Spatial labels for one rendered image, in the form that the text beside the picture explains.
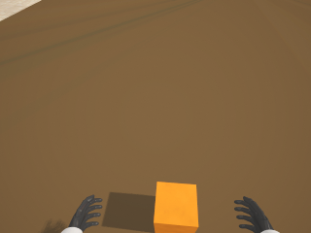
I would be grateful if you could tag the robot right hand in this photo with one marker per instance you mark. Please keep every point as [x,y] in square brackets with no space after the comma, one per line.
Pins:
[257,217]

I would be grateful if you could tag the carton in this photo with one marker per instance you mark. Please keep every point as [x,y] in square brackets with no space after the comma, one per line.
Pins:
[175,208]

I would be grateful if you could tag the robot left hand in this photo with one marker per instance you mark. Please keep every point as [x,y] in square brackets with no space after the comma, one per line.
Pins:
[79,219]

